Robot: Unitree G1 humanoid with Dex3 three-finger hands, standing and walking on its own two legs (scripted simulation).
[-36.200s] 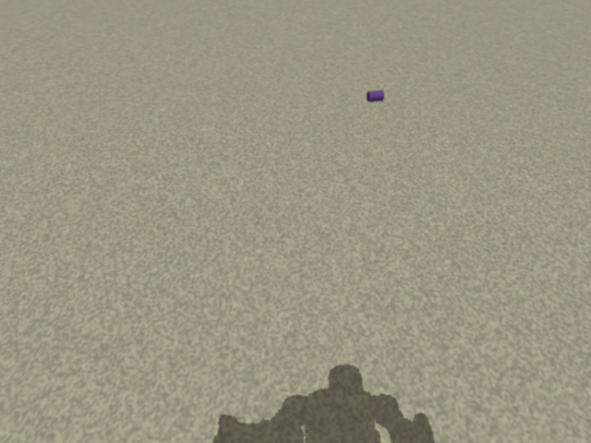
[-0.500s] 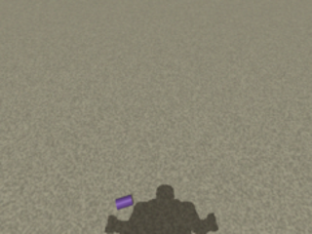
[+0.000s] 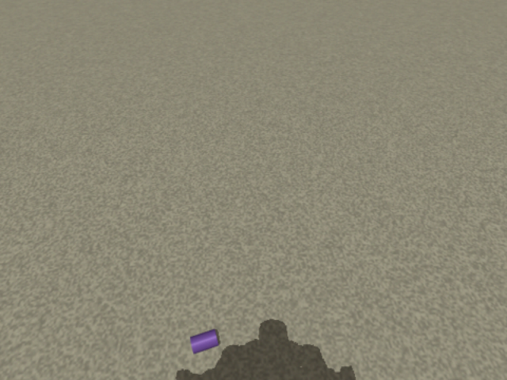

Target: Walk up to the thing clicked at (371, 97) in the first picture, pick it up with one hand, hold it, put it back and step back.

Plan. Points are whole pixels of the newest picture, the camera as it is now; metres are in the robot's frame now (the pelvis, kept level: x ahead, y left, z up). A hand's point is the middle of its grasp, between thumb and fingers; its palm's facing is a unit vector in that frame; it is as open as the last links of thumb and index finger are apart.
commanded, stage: stand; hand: left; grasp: from above
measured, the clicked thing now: (204, 341) +0.39 +0.21 -0.75
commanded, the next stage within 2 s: step back in 1.62 s
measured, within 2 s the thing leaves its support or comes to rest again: neither
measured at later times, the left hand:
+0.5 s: hand out of the picture +0.05 +0.24 -0.16, palm faces +0.02 -0.94 -0.33, open 7.4 cm
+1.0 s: hand out of the picture +0.08 +0.24 -0.16, palm faces +0.01 -0.94 -0.33, open 7.4 cm
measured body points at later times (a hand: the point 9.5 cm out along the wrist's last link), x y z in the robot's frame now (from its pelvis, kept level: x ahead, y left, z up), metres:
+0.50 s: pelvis +0.00 -0.01 +0.00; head +0.00 -0.01 +0.45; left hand +0.05 +0.29 -0.14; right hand +0.06 -0.30 -0.14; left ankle +0.01 +0.13 -0.74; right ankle +0.01 -0.14 -0.74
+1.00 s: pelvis +0.01 -0.01 +0.00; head +0.01 -0.01 +0.45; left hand +0.08 +0.29 -0.13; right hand +0.08 -0.30 -0.13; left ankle +0.01 +0.13 -0.74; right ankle +0.01 -0.14 -0.74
